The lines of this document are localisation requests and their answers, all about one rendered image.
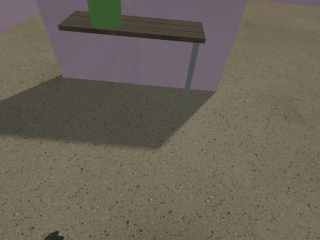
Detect robot left hand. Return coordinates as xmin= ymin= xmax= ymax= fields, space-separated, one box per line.
xmin=44 ymin=230 xmax=64 ymax=240

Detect carton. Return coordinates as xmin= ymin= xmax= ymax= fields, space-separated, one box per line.
xmin=87 ymin=0 xmax=123 ymax=28

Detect table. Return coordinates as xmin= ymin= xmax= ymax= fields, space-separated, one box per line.
xmin=58 ymin=11 xmax=206 ymax=107

